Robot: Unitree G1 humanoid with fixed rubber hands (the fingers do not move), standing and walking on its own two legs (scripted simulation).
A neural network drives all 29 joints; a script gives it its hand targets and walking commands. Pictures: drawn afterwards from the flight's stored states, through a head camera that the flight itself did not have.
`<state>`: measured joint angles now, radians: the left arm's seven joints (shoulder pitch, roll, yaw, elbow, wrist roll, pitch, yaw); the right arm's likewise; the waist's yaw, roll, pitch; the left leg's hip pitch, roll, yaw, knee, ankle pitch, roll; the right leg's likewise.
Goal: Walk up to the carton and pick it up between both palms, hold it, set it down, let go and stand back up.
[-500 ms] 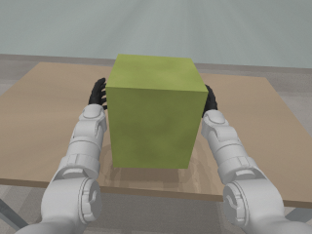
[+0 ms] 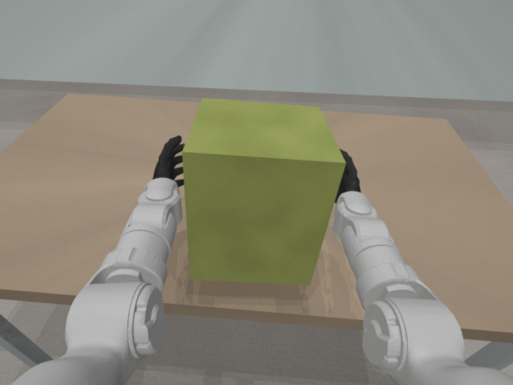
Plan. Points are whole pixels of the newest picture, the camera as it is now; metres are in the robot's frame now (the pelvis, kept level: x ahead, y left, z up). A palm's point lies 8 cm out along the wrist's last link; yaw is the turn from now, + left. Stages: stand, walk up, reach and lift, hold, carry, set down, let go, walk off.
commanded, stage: set down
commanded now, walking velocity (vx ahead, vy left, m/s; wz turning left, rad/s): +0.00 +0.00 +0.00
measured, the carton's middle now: (256, 191) +0.43 +0.00 +0.10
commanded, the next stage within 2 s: none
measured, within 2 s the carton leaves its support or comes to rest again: rests again in 1.02 s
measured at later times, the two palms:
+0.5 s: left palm (167, 197) +0.42 +0.15 +0.10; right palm (339, 207) +0.41 -0.15 +0.09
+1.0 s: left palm (166, 210) +0.41 +0.15 +0.08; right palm (337, 214) +0.40 -0.15 +0.08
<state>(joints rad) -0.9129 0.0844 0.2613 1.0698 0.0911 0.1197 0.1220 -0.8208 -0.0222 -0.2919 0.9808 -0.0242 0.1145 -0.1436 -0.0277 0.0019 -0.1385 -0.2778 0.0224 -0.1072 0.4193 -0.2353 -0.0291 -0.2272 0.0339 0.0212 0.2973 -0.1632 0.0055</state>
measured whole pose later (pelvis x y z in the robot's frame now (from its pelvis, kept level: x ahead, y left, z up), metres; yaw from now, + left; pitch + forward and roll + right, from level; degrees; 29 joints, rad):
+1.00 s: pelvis +0.00 +0.00 +0.00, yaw +0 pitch +8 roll -1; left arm -0.84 0.02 0.43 1.09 0.22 -0.11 0.08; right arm -0.76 0.07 -0.53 0.99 -0.29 -0.13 -0.07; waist 0.01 -0.01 -0.10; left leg -0.33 0.03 -0.06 0.40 -0.21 -0.03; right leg -0.30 0.03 0.01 0.32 -0.16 0.00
